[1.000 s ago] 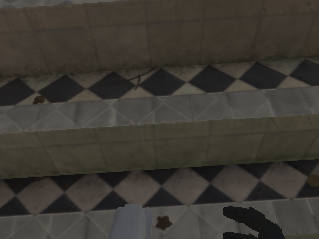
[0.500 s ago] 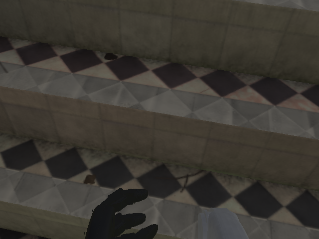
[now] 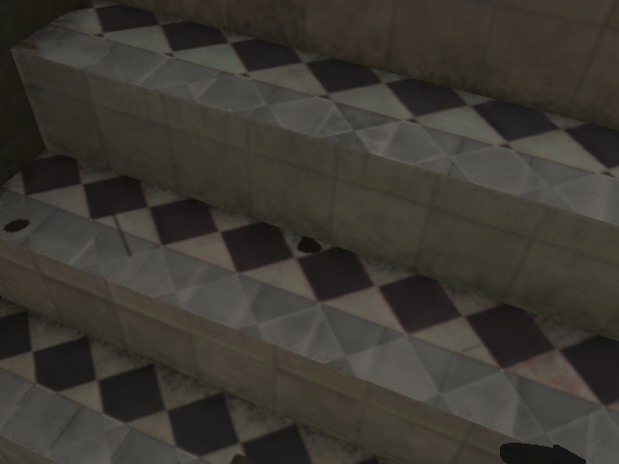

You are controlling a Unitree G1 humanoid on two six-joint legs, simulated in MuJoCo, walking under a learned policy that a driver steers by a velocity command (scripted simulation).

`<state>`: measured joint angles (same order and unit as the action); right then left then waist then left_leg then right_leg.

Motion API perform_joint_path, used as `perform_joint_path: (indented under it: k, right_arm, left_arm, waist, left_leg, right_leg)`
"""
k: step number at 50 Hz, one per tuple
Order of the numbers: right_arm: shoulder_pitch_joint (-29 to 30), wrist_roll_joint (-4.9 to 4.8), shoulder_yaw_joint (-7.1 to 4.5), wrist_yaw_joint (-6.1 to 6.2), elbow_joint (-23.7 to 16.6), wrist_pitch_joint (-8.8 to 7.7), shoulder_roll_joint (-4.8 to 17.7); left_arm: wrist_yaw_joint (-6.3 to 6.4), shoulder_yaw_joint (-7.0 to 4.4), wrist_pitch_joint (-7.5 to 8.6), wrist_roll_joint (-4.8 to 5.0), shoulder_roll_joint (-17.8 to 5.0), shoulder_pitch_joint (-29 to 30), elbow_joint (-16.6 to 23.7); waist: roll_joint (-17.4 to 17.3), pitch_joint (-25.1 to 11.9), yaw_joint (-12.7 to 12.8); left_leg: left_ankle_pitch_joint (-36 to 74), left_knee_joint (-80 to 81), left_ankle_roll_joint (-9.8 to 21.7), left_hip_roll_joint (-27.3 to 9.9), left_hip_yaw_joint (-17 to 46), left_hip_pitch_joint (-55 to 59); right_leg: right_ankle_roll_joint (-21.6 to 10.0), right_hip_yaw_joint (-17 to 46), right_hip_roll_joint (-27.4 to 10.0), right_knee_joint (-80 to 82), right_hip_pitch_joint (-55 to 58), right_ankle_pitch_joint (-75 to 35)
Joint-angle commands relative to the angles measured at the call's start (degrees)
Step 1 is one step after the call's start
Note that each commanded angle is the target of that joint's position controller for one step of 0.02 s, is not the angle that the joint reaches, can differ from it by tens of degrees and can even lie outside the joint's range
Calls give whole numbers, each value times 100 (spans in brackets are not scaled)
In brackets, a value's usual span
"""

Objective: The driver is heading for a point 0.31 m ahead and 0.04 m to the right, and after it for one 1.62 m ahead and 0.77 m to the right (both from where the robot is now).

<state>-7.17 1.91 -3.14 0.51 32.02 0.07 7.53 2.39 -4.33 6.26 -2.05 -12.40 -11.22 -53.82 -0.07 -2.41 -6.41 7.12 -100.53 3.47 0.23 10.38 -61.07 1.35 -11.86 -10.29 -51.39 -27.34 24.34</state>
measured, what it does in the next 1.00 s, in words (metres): climbs: left foot, then right foot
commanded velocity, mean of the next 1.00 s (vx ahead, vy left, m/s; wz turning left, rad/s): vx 0.09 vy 0.00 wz -0.18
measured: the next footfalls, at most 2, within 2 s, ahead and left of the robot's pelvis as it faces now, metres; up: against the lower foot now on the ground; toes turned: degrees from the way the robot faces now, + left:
left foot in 0.16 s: +0.21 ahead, +0.21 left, +0.00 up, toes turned +0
right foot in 0.52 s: +0.16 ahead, +0.00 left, +0.00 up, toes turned +1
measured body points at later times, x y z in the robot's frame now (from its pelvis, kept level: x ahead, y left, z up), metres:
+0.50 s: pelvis +0.13 +0.11 +0.04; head +0.12 +0.11 +0.49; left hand +0.20 +0.33 -0.09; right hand +0.28 -0.08 -0.06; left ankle +0.17 +0.19 -0.69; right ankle +0.12 +0.00 -0.67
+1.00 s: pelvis +0.10 +0.12 +0.03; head +0.11 +0.11 +0.48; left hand +0.35 +0.30 -0.04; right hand +0.20 -0.16 -0.05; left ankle +0.17 +0.21 -0.69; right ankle +0.04 +0.00 -0.64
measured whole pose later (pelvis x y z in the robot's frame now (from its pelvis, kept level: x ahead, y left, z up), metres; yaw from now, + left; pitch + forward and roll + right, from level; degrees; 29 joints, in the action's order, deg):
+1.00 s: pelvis +0.10 +0.12 +0.03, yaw -14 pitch +2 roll +0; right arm -11.4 3.1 -1.0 4.9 33.6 -1.6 12.4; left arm 2.3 -3.1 -3.5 -1.3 -10.5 -7.3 -31.6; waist -0.2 -0.1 -1.3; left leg -15.8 -37.4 2.5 -5.8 -13.3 -22.7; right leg 1.7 0.6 -2.1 -59.2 -26.7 27.1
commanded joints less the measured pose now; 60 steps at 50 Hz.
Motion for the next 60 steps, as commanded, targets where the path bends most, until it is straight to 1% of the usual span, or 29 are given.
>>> perform_joint_path:
  k: [1,4,5,7,8,9,10,11,13,16,22,24,27,29,31,35,39,41,43,45,49,50,51,52,53,54,55,57,60]
  right_arm:
    - [-185,-39,-173,-118,-302,71,490]
    - [377,-306,-91,-323,-579,40,446]
    - [271,-373,-171,-331,-400,4,608]
    - [-1303,-300,-321,-300,203,-124,838]
    - [-1694,-176,-246,-346,441,-233,675]
    - [-1874,39,-292,-236,316,-231,1039]
    - [-1914,125,-321,-77,278,-244,1154]
    - [-1381,233,-221,-3,190,-278,1147]
    - [-638,129,3,32,126,-369,613]
    - [-817,-19,59,142,427,-547,555]
    - [-1121,-92,140,259,555,-553,341]
    - [-866,-126,86,247,323,-454,400]
    - [-775,-88,-126,184,82,-368,766]
    - [-575,-168,-19,59,-76,-349,323]
    - [-408,-212,-18,8,-84,-375,361]
    - [-598,-107,62,57,-16,-395,450]
    - [-523,111,35,315,-239,-277,763]
    - [-271,108,33,473,-389,-255,919]
    - [79,265,62,574,-428,-369,1202]
    - [-74,129,170,567,-310,-381,897]
    - [-408,89,-27,428,-120,-143,1245]
    - [-418,105,-156,440,-245,-139,1474]
    - [-811,-22,-171,338,111,-56,1370]
    - [-782,-45,-210,246,113,-31,1427]
    - [-513,29,-224,176,120,-8,1365]
    - [144,-54,-134,136,-325,-12,1036]
    - [543,-14,-60,121,-569,-36,860]
    - [86,140,-32,121,-427,-3,782]
    - [12,159,48,70,-506,19,724]
  left_arm:
    - [39,-248,155,-77,-916,395,700]
    - [260,-334,-188,-56,-1233,-59,980]
    - [244,-386,-311,-76,-1337,-550,949]
    - [0,-282,-464,-58,-1065,-570,824]
    - [-86,-123,-494,-126,-499,-553,853]
    - [-201,-15,-542,86,-39,-332,1367]
    - [-160,29,-580,206,146,-379,1409]
    - [-90,51,-612,302,328,-567,1280]
    - [-18,61,-586,211,149,-184,1181]
    - [-12,29,-723,-25,-133,-340,1365]
    - [53,116,-986,123,30,-813,1132]
    - [92,44,-887,7,-22,-929,1151]
    - [132,64,-653,14,-147,-572,1561]
    - [212,8,-531,101,-406,-374,1793]
    - [281,-65,-541,53,-490,22,2051]
    - [243,-110,-638,205,-410,388,2239]
    - [186,-155,-594,176,-316,156,2149]
    - [164,-217,-642,2,-213,82,2107]
    - [183,-134,-837,-59,4,384,2534]
    - [83,-45,-928,-118,-153,96,2451]
    - [-36,80,-967,134,-68,-4,2524]
    - [-25,51,-959,129,-176,47,2524]
    - [-19,49,-922,146,-231,-6,2254]
    - [-16,10,-869,73,-326,-36,2176]
    - [0,-61,-788,-48,-421,-473,2091]
    - [113,-285,-782,-149,-1106,-722,2163]
    - [207,-376,-783,-68,-1326,-503,2380]
    - [245,-257,-858,-106,-1022,356,2421]
    - [228,-91,-858,-70,-658,574,2427]
  waist:
    - [496,456,-26]
    - [809,206,413]
    - [493,-4,789]
    - [-137,-370,195]
    - [-185,-13,122]
    - [-1389,-328,182]
    - [-1457,-1134,120]
    - [-1507,-1091,366]
    - [-899,-459,452]
    - [-174,341,630]
    - [-1109,-28,666]
    - [-1033,63,724]
    - [212,130,724]
    - [1425,43,546]
    - [1320,-10,641]
    - [561,-195,469]
    - [-1364,-866,285]
    - [-659,-871,512]
    - [-163,-421,959]
    - [56,-79,803]
    - [-1327,-103,660]
    - [-1459,-353,595]
    - [-902,-528,388]
    - [-814,-367,448]
    - [-402,-224,860]
    - [1300,-23,1205]
    - [1683,-65,1376]
    - [1004,407,722]
    - [547,390,580]
  left_leg:
    - [-632,1735,27,-531,-399,289]
    - [-2737,5116,55,-802,-1364,2227]
    - [-3408,5814,-17,-345,-2250,2970]
    - [-2388,6487,95,-136,-1859,4992]
    - [-1985,6685,-65,-285,-1227,5077]
    - [-2260,7739,179,-1567,1384,5410]
    - [-2807,8884,404,-2161,2704,5300]
    - [-3132,8875,472,-2285,2383,5003]
    - [-2995,8391,264,-1833,964,4276]
    - [-2332,8333,430,-1535,259,4092]
    - [44,8258,615,-1448,-973,4841]
    - [137,7639,734,-1580,-876,4859]
    - [-1842,6606,193,-1094,-1216,3892]
    - [-2245,5737,-208,-389,-1597,3373]
    - [-2579,5401,-253,-159,-1328,3306]
    - [-1677,6444,-181,-196,-1356,4169]
    - [971,7662,1455,-2450,658,5197]
    - [1713,7613,1784,-2502,284,4658]
    - [-216,7539,1309,-2050,-47,4387]
    - [-1462,7454,1064,-1554,-705,4621]
    - [-1410,7408,794,-1348,-1309,4935]
    - [-872,7463,690,-1775,-1078,4956]
    - [-1586,7326,671,-1724,-1351,5084]
    - [-1740,6980,486,-1654,-1406,4661]
    - [-2329,5897,131,-1386,-1744,3733]
    - [-3279,4558,-436,-637,-2035,1775]
    - [-3442,3125,-552,-300,-1135,1374]
    - [-2224,1494,-671,-115,-1101,1387]
    - [-1762,1224,-700,-64,-929,1117]
  right_leg:
    - [-790,1348,-1305,3033,425,2232]
    - [-470,525,-1163,3302,942,1768]
    - [-588,416,-989,3083,1309,2246]
    - [-572,-130,-587,1118,873,963]
    - [-553,-74,-249,-16,375,586]
    - [-87,10,647,-1133,-1033,584]
    - [120,768,581,-2708,-692,443]
    - [168,1154,470,-4033,-747,-176]
    - [98,1407,394,-4642,-755,-1131]
    - [67,1448,608,-3803,-741,-1275]
    - [-252,923,985,547,1104,473]
    - [-443,1005,839,1026,1028,-151]
    - [-933,2338,287,1866,1158,-2119]
    - [-1515,3523,-156,2183,1225,-3631]
    - [-1739,3983,-243,2551,1031,-3193]
    - [-994,2880,537,1583,666,-3622]
    - [-74,1386,1275,-1832,-671,380]
    - [295,1533,1003,-4556,-800,675]
    - [340,2034,740,-4774,-1296,-164]
    - [332,1572,846,-3302,-1432,-572]
    - [-37,770,1021,579,-203,768]
    - [-252,1050,753,1153,390,547]
    - [-319,122,1396,1604,744,326]
    - [-445,365,1274,1625,1001,-292]
    - [-615,1272,825,2003,1535,-912]
    - [-1266,3615,-180,2659,2075,-1048]
    - [-1864,5015,-785,3565,1567,-469]
    - [-1931,3839,-133,3123,483,676]
    - [-1744,3479,316,2407,470,-275]
Velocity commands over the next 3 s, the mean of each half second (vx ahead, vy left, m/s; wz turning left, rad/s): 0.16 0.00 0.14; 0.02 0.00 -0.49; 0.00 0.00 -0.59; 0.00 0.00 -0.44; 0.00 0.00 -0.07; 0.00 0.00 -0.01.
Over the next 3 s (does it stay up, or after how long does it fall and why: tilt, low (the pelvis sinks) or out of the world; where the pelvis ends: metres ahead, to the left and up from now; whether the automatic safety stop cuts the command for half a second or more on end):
stays up -0.17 -0.02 -0.19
